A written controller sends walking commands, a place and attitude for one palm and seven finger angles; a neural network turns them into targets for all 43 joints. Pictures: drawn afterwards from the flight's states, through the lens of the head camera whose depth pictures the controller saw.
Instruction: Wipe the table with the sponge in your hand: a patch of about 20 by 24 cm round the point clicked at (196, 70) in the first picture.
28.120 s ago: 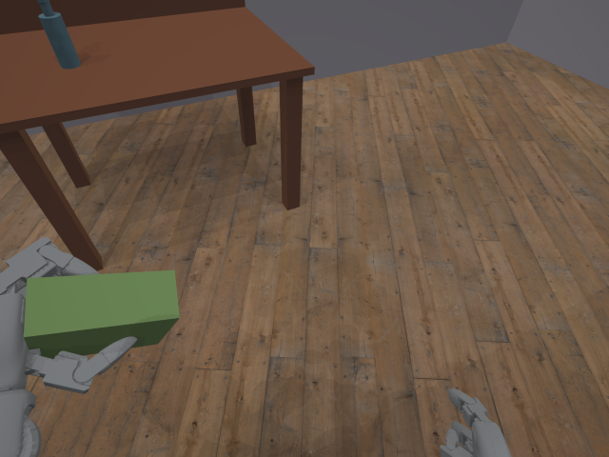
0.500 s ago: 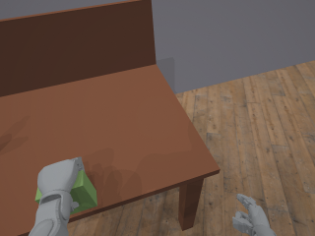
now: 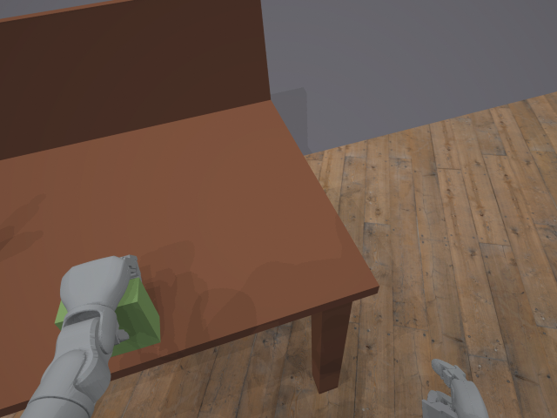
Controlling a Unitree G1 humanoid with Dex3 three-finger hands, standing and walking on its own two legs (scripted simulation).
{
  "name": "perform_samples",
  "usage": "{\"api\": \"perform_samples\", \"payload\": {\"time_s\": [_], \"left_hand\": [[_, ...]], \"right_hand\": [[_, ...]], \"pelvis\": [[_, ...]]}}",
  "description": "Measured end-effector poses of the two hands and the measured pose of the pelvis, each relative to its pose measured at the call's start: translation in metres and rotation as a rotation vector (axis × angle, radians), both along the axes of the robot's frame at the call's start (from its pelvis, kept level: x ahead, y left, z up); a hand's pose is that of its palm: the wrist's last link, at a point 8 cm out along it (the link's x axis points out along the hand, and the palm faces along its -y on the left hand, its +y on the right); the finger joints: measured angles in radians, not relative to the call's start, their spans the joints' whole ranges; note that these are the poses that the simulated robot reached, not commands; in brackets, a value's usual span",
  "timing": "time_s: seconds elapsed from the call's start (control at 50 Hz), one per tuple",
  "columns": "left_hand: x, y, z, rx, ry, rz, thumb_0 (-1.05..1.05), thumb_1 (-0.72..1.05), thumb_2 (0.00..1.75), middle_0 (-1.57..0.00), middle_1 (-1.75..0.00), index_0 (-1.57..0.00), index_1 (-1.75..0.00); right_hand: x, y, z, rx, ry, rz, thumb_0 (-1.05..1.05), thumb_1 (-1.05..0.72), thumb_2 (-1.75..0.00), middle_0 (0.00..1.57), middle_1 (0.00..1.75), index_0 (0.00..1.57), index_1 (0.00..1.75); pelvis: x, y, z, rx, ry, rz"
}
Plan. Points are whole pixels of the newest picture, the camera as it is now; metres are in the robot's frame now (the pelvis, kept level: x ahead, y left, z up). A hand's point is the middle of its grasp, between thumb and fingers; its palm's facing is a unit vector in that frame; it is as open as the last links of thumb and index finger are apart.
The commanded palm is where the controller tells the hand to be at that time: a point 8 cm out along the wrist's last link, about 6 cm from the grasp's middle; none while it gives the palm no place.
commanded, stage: wipe forward along the first lane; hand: left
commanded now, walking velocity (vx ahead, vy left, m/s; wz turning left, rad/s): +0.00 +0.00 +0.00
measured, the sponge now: (118, 327) +0.24 +0.31 -0.03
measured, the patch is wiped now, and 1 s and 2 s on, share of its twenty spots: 0.05 0.30 0.60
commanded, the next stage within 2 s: slide across to the middle lane in 1.16 s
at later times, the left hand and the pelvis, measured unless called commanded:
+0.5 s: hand (115, 274) +0.30 +0.33 +0.02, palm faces -0.14 +0.02 -0.99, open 9.5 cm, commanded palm +0.29 +0.33 +0.04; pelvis -0.02 -0.02 -0.02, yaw -2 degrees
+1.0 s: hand (115, 245) +0.36 +0.36 +0.02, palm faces -0.16 +0.03 -0.99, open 9.5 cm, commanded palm +0.35 +0.36 +0.04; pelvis -0.01 -0.02 -0.03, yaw -4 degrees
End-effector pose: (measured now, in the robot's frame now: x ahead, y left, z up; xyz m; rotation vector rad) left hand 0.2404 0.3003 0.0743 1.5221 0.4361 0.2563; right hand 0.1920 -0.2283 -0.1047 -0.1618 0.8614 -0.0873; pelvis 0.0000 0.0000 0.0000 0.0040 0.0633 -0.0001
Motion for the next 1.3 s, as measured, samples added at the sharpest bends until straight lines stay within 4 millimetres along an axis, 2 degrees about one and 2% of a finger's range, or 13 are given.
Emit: {"api": "perform_samples", "payload": {"time_s": [0.48, 0.74, 0.98, 1.3], "left_hand": [[0.046, 0.017, 0.001, 0.060, 0.034, -0.009, 0.01, -0.59, 1.07, -0.89, -1.34, -0.91, -1.36], [0.079, 0.029, 0.001, 0.082, 0.043, 0.004, 0.02, -0.59, 1.08, -0.87, -1.34, -0.90, -1.38], [0.106, 0.046, 0.001, 0.073, 0.050, 0.019, 0.02, -0.59, 1.08, -0.86, -1.36, -0.89, -1.40], [0.133, 0.067, 0.001, 0.067, 0.028, -0.013, 0.02, -0.59, 1.09, -0.87, -1.36, -0.90, -1.40]], "right_hand": [[-0.086, -0.058, -0.036, -0.033, 0.158, -0.124, 0.01, -0.90, -0.90, 0.20, 0.30, 0.20, 0.30], [-0.122, -0.074, -0.049, -0.038, 0.224, -0.184, 0.01, -0.90, -0.90, 0.20, 0.30, 0.20, 0.30], [-0.136, -0.070, -0.050, -0.052, 0.272, -0.213, 0.01, -0.90, -0.90, 0.20, 0.30, 0.20, 0.30], [-0.127, -0.033, -0.042, -0.053, 0.284, -0.204, 0.00, -0.90, -0.90, 0.20, 0.30, 0.20, 0.30]], "pelvis": [[-0.018, -0.024, -0.017, 0.005, 0.090, -0.031], [-0.020, -0.028, -0.027, 0.000, 0.148, -0.068], [-0.014, -0.018, -0.030, -0.012, 0.184, -0.075], [-0.006, 0.011, -0.028, -0.037, 0.205, -0.063]]}}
